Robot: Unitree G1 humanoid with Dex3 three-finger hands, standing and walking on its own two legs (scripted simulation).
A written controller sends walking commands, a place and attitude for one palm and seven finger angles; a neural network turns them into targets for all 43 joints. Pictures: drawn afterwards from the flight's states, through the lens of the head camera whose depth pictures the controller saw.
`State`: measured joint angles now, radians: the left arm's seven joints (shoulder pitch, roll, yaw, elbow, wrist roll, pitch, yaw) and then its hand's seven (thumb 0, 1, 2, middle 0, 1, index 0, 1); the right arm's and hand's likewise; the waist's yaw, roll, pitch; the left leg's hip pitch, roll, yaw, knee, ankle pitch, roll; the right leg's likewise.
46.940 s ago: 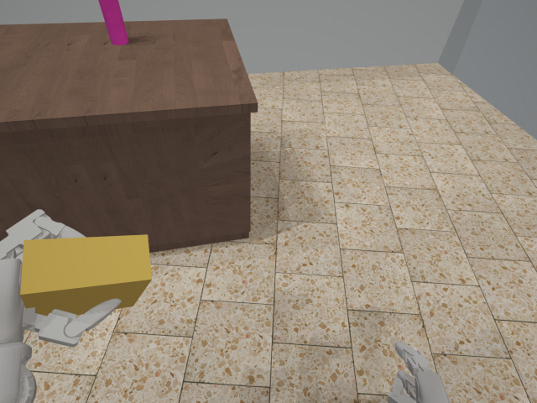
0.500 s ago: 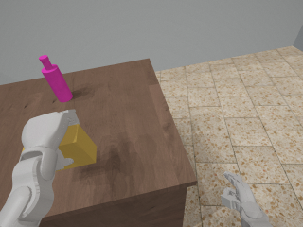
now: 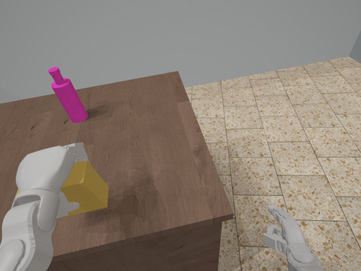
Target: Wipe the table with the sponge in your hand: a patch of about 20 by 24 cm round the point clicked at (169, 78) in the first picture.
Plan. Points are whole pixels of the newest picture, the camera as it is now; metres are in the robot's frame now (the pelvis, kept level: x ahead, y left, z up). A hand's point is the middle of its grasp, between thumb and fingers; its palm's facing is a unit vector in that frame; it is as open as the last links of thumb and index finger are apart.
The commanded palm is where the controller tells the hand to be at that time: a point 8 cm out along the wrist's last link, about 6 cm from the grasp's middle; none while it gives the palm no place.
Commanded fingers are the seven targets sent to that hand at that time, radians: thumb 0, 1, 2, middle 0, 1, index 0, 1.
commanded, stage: bring the sponge back beside the body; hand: left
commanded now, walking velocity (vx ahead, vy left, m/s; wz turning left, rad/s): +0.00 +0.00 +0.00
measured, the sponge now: (72, 195) +0.21 +0.28 +0.09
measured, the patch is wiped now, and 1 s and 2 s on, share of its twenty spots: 1.00 1.00 1.00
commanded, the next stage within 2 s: step back with the hand held close in 0.82 s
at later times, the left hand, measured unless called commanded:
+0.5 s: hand (52, 196) +0.18 +0.28 +0.13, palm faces +0.08 -0.08 -0.99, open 9.6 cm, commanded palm +0.15 +0.28 +0.20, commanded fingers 0.00 0.10 1.30 -1.20 -1.60 -1.20 -1.60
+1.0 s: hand (62, 191) +0.20 +0.28 +0.13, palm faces +0.16 -0.43 -0.89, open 9.6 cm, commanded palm +0.16 +0.29 +0.19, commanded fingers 0.00 0.10 1.30 -1.20 -1.60 -1.20 -1.60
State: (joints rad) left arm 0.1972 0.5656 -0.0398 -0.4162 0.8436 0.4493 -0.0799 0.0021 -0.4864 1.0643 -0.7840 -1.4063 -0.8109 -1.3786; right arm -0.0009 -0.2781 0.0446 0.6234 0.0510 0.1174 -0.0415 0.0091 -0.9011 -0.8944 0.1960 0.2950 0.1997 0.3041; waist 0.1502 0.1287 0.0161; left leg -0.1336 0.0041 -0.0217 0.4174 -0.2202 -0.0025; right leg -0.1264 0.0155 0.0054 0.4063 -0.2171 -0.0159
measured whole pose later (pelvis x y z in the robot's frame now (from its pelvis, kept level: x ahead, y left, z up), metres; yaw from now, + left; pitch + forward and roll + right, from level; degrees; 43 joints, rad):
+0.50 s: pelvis +0.00 +0.00 +0.00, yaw +0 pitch -4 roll +0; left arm 0.34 0.59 0.02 -0.49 0.82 0.40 -0.05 0.00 -0.49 1.06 -0.78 -1.41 -0.81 -1.38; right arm 0.03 -0.27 0.04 0.62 0.04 0.10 -0.05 0.01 -0.90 -0.89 0.20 0.30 0.20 0.30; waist 0.15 0.12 0.02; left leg -0.13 0.00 -0.02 0.44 -0.22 0.00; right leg -0.12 0.02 0.01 0.41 -0.21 -0.01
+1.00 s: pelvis -0.01 +0.01 +0.00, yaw +0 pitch -4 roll -1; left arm 0.31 0.53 0.12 -0.43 0.46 0.29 -0.02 0.00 -0.49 1.06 -0.78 -1.41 -0.81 -1.38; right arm 0.04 -0.27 0.04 0.56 0.04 0.09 -0.05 0.01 -0.90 -0.89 0.20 0.30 0.20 0.30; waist 0.14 0.12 0.04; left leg -0.16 0.01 -0.02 0.45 -0.23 0.01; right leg -0.13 0.02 0.01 0.40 -0.20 0.00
